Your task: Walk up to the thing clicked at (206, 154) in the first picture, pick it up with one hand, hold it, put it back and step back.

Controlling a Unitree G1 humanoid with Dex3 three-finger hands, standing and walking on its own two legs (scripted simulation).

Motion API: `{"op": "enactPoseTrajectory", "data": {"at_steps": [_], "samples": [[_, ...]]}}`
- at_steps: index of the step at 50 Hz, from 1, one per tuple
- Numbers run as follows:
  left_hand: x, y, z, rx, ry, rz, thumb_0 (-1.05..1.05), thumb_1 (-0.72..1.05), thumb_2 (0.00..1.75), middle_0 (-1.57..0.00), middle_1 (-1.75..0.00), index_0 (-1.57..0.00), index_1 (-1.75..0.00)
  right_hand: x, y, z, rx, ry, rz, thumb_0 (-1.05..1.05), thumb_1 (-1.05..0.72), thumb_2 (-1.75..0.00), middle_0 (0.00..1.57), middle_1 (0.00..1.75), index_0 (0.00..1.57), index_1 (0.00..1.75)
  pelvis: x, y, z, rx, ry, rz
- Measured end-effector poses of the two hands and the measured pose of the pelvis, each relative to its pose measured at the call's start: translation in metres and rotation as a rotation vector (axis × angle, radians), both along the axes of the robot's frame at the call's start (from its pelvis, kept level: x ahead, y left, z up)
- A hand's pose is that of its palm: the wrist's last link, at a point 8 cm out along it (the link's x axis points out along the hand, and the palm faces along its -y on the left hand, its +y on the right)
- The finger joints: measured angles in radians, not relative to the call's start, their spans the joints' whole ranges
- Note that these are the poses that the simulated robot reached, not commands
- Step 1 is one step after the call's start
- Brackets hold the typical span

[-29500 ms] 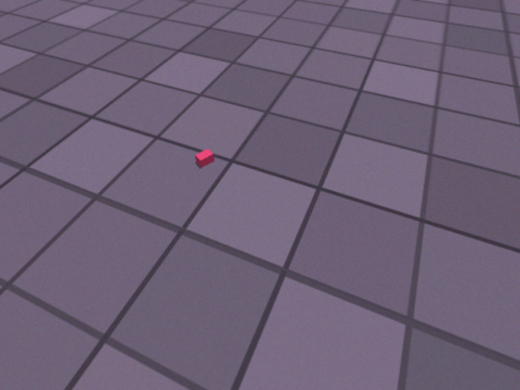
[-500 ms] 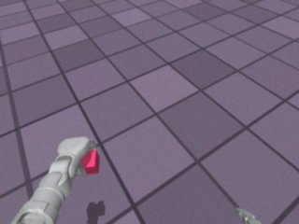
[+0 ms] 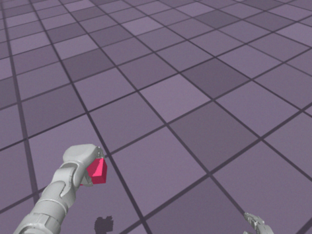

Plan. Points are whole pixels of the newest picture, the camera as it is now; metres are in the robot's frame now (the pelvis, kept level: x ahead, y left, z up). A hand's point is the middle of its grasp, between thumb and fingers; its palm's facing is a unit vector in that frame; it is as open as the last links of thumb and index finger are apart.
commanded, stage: hold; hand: left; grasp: from above
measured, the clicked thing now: (90, 171) +0.31 +0.22 -0.07
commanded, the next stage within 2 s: crouch in 0.98 s
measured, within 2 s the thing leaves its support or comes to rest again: neither
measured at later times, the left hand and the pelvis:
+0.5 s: hand (86, 172) +0.29 +0.22 -0.02, palm faces -0.43 -0.07 -0.90, open 8.5 cm; pelvis -0.01 -0.01 +0.01, yaw +0 degrees
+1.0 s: hand (84, 170) +0.30 +0.22 -0.02, palm faces -0.42 -0.06 -0.90, open 8.5 cm; pelvis +0.00 +0.00 +0.01, yaw +0 degrees
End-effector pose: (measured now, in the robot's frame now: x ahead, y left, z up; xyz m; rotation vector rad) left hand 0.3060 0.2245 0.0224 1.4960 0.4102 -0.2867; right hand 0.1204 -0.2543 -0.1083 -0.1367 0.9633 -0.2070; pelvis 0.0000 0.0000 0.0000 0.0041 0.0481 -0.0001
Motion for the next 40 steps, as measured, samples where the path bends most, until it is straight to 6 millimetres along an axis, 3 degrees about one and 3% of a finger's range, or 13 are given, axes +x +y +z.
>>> {"op": "enactPoseTrajectory", "data": {"at_steps": [23,40], "samples": [[-0.014,-0.007,0.014,-0.007,-0.008,-0.009,-0.03,0.21,0.25,-0.91,-0.25,-0.91,-0.25,0.011,0.001,0.008,0.008,-0.042,0.017,0.01,-0.9,-0.9,0.2,0.3,0.2,0.3,-0.007,-0.005,0.005,0.005,-0.035,0.0],[-0.015,-0.005,0.008,-0.014,0.011,-0.011,-0.03,0.21,0.25,-0.91,-0.25,-0.91,-0.25,0.016,0.003,0.008,0.009,-0.03,0.014,0.01,-0.91,-0.9,0.2,0.3,0.2,0.3,-0.003,-0.005,0.006,0.006,-0.031,-0.002]]}}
